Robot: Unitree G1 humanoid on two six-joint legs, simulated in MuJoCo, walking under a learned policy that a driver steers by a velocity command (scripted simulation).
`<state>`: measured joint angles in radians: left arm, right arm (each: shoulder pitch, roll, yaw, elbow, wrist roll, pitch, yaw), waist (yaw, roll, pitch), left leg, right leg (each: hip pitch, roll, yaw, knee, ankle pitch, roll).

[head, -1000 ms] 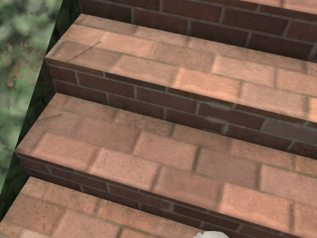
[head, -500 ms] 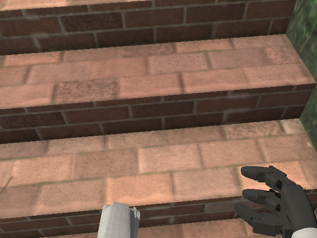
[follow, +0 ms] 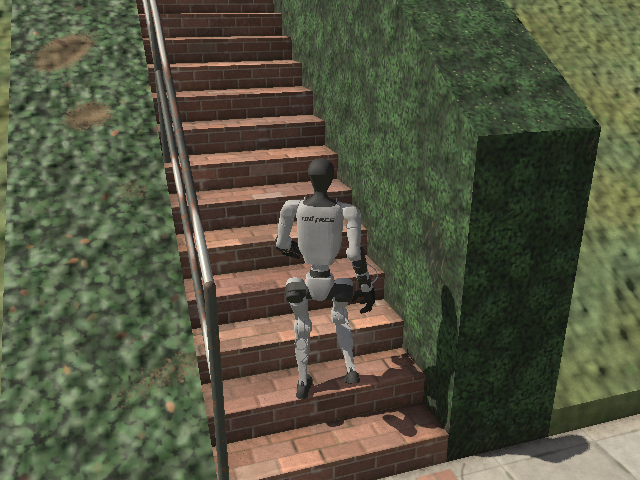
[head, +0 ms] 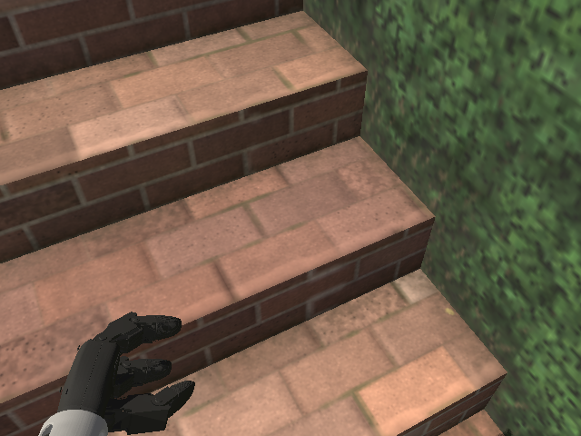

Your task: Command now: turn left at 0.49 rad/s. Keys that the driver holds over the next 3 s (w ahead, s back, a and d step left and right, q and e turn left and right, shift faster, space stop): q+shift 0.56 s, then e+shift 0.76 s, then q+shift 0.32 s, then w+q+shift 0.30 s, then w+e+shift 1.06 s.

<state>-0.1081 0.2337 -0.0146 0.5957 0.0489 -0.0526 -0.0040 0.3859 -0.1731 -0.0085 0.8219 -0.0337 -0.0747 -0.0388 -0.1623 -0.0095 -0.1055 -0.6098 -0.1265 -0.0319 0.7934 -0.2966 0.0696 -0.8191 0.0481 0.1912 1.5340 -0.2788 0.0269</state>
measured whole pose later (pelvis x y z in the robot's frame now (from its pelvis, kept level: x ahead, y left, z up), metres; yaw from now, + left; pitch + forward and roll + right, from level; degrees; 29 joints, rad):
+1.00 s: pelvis +0.11 -0.05 +0.03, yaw +21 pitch +3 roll +1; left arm 0.18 0.22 0.03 0.72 0.03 -0.05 -0.05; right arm 0.13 -0.24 -0.08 0.70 -0.03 -0.10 -0.08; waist 0.00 0.00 -0.03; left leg -0.35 0.09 0.18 0.54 -0.23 0.00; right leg -0.57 -0.03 -0.02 1.20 -0.51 -0.01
